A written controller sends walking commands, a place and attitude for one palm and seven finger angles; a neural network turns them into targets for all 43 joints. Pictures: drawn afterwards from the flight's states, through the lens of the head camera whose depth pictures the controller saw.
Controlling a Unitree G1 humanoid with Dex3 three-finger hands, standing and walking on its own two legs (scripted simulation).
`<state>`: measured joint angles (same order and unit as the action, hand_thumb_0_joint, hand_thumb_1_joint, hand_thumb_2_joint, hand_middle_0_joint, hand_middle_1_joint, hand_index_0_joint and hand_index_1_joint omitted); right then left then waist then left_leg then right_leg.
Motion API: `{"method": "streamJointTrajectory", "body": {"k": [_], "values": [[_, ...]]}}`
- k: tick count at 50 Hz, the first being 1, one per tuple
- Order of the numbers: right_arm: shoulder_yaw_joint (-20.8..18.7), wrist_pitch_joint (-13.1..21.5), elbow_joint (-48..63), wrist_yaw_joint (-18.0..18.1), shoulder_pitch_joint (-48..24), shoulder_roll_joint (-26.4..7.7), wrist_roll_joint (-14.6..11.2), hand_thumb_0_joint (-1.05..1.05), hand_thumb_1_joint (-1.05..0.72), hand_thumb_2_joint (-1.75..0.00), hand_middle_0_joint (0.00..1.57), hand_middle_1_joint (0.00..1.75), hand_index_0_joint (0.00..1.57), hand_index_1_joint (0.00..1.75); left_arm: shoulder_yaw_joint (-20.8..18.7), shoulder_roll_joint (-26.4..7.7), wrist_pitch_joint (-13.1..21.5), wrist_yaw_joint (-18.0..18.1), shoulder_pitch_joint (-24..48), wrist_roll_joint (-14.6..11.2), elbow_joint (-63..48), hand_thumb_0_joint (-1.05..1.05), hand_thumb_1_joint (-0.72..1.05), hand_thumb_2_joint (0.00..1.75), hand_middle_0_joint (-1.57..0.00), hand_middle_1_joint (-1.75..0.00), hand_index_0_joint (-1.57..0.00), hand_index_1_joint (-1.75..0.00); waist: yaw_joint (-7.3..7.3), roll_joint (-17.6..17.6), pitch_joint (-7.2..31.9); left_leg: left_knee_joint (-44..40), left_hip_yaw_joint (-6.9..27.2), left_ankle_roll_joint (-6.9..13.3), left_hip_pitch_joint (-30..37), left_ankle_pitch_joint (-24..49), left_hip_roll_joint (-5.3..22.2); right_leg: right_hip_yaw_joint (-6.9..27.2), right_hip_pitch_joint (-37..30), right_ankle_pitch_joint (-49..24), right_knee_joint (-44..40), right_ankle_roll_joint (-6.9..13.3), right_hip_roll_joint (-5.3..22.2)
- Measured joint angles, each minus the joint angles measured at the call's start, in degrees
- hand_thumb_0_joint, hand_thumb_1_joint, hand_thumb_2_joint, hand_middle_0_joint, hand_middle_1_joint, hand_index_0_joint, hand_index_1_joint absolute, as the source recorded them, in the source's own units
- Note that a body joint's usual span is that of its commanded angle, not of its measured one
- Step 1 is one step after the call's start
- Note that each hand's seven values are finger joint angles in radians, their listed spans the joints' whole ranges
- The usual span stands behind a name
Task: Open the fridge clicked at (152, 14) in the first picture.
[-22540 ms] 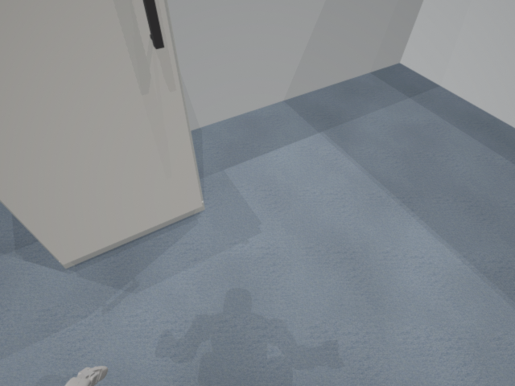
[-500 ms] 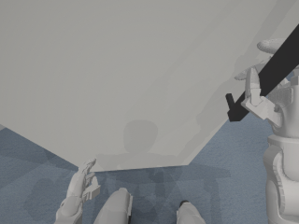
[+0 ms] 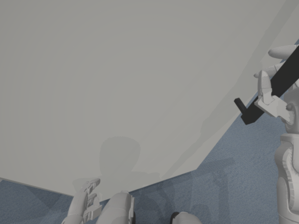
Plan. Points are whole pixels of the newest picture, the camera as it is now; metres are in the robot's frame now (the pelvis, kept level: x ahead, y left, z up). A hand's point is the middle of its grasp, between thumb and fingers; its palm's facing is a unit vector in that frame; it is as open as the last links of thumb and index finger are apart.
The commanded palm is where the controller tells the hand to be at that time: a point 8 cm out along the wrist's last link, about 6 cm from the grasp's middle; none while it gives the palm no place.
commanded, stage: walk backward, drawing the door open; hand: right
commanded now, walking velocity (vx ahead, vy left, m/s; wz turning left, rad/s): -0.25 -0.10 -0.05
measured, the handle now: (291, 49) +0.36 -0.19 +0.27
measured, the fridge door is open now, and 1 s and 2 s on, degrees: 40 68 81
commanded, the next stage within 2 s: stop walking and hold the door back in 1.30 s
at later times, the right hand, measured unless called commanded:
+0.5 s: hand out of the picture +0.22 -0.20 +0.20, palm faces +0.45 +0.87 -0.19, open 6.9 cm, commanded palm +0.17 -0.24 +0.20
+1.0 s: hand out of the picture +0.07 -0.19 +0.20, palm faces +0.46 +0.85 -0.26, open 6.6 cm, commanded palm +0.01 -0.23 +0.20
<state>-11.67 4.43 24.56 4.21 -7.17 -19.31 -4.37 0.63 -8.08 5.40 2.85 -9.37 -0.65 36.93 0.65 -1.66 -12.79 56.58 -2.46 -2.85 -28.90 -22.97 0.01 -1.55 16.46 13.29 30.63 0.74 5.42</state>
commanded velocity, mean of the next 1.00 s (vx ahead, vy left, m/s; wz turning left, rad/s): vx -0.24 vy -0.10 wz -0.20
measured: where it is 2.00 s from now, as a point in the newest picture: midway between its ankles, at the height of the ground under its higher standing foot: outside the picture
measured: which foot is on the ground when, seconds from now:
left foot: up 0.00-0.16, down 0.18-0.46, up 0.48-0.74, down 0.76-1.00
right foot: down 0.00-0.16, up 0.18-0.42, down 0.44-0.76, up 0.78-1.00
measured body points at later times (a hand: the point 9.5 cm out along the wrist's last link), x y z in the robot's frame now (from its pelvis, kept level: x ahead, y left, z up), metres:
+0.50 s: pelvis -0.10 +0.06 -0.02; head -0.05 +0.04 +0.43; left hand +0.09 +0.32 -0.10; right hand +0.19 -0.24 +0.21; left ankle +0.00 +0.21 -0.73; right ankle -0.06 -0.02 -0.74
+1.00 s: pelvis -0.23 +0.07 +0.00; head -0.18 +0.06 +0.44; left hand -0.05 +0.30 -0.10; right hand +0.04 -0.23 +0.22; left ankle -0.22 +0.19 -0.74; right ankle -0.21 -0.07 -0.71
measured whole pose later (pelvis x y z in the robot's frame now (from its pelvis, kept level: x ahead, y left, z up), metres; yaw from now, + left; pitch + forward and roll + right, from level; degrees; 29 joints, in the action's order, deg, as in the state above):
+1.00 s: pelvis -0.23 +0.07 +0.00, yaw -7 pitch +0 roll -3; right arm -19.2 7.7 14.8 7.8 -3.4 -22.4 -2.9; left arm 1.7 -13.4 4.3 5.8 -9.1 -0.5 36.3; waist 2.7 3.2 -6.3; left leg 30.5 -3.2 -1.1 -13.4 -16.5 6.1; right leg -1.2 22.8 22.8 42.9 -2.6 -1.3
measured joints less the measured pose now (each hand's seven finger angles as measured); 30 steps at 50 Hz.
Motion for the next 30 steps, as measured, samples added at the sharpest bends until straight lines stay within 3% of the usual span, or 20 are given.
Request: {"method": "streamJointTrajectory", "body": {"k": [5,8,9,12,15,19,22,24,26,28,30], "values": [[-2.2,-0.9,-5.8,0.8,-1.0,-1.0,-1.3,-0.12,-0.60,-0.82,0.47,1.43,0.30,1.34,2.3,-0.3,0.9,-0.3,-1.8,0.3,-0.6,0.01,0.91,0.90,-0.21,-0.30,-0.28,-0.34,-1.77,-1.8,1.8,-11.9,0.5,-0.7,6.1,0.9,0.2,3.0,0.2,-2.1,-1.4,-2.7,2.2],[-5.4,-1.7,-9.3,1.6,-1.8,-3.3,-2.0,-0.14,-0.59,-0.81,0.47,1.41,0.29,1.34,4.1,-0.4,1.9,-0.9,-3.6,0.5,-1.8,0.01,0.91,0.90,-0.21,-0.30,-0.32,-0.36,-2.24,-0.8,3.5,-25.8,0.4,-0.4,13.7,10.9,1.0,3.7,2.8,-0.4,3.1,-4.2,2.0],[-7.3,-1.7,-10.3,1.8,-2.1,-4.3,-2.1,-0.15,-0.57,-0.81,0.46,1.41,0.28,1.34,4.9,-0.6,2.2,-1.4,-3.7,0.7,-2.3,0.01,0.91,0.90,-0.21,-0.30,-0.35,-0.37,-2.30,0.5,4.2,-27.6,1.1,0.5,14.3,12.9,1.9,3.7,4.9,4.1,7.5,-4.1,1.0],[-11.7,-0.4,-11.9,3.2,-0.9,-2.9,-1.4,-0.16,-0.57,-0.81,0.46,1.41,0.29,1.35,4.4,-3.1,1.2,-1.4,0.0,0.9,-0.2,0.01,0.91,0.90,-0.21,-0.30,-0.39,-0.39,-0.17,-1.4,2.6,-23.8,0.9,1.2,12.3,9.7,1.2,7.0,10.6,15.4,25.4,-3.5,-3.0],[-12.9,0.5,-12.7,3.9,0.1,-2.8,-1.3,-0.15,-0.58,-0.80,0.46,1.40,0.29,1.37,3.1,-4.2,0.1,-0.5,1.5,0.5,1.2,0.01,0.91,0.90,-0.21,-0.30,-0.38,-0.38,1.61,0.6,2.1,-24.8,1.0,1.2,12.4,10.8,3.0,3.7,12.2,17.2,33.5,-3.6,-6.7],[-11.9,1.6,-12.6,3.7,0.1,-3.3,-0.5,-0.15,-0.58,-0.79,0.46,1.40,0.29,1.37,1.5,-5.7,-0.6,1.1,1.2,0.3,1.1,0.02,0.91,0.90,-0.21,-0.30,-0.33,-0.36,3.13,2.8,3.9,-25.3,-0.3,0.7,10.6,12.5,5.0,0.5,8.0,16.2,23.1,-2.8,-7.5],[-9.9,1.9,-11.6,3.5,-0.9,-4.0,0.8,-0.17,-0.55,-0.76,0.45,1.44,0.30,1.35,0.0,-7.2,-0.7,2.1,0.6,0.1,0.4,0.02,0.91,0.90,-0.21,-0.30,-0.30,-0.35,3.69,2.9,5.7,-22.8,-1.7,0.0,7.6,12.5,5.4,0.5,2.1,7.1,8.1,-2.2,-6.7],[-8.5,2.3,-11.8,3.4,-2.1,-4.5,1.1,-0.21,-0.52,-0.78,0.44,1.48,0.30,1.33,-1.1,-7.0,-0.9,2.6,1.1,-0.1,0.2,0.02,0.91,0.90,-0.20,-0.29,-0.27,-0.33,2.57,4.2,5.0,-19.5,-0.5,0.2,5.9,8.8,5.8,-0.7,2.0,2.2,6.5,1.3,-7.4],[-7.7,3.6,-13.0,3.5,-2.1,-3.6,1.2,-0.22,-0.51,-0.80,0.42,1.51,0.31,1.33,-1.4,-6.6,-0.4,2.6,1.2,0.0,-0.2,0.02,0.91,0.90,-0.20,-0.29,-0.25,-0.32,1.37,3.1,4.8,-11.0,0.8,1.0,3.9,-0.8,3.3,-1.1,2.1,1.7,5.7,2.9,-6.4],[-7.0,4.7,-14.6,3.3,-1.8,-2.7,1.0,-0.19,-0.52,-0.82,0.42,1.51,0.32,1.34,-1.4,-5.8,0.7,2.3,0.7,-0.1,-0.3,0.02,0.91,0.90,-0.20,-0.29,-0.23,-0.32,1.25,1.2,5.1,-4.3,0.8,1.2,3.5,-3.7,0.8,0.0,2.2,-0.1,3.2,3.1,-5.4],[-6.2,4.5,-15.4,3.0,-1.6,-2.2,0.5,-0.16,-0.54,-0.84,0.42,1.49,0.32,1.34,-0.9,-5.0,1.4,2.0,0.2,-0.4,-0.5,0.02,0.91,0.90,-0.20,-0.29,-0.22,-0.31,0.85,-0.2,5.8,-2.9,-0.2,1.1,4.8,-4.6,-0.6,0.8,2.5,-2.8,0.4,2.9,-4.8]]}}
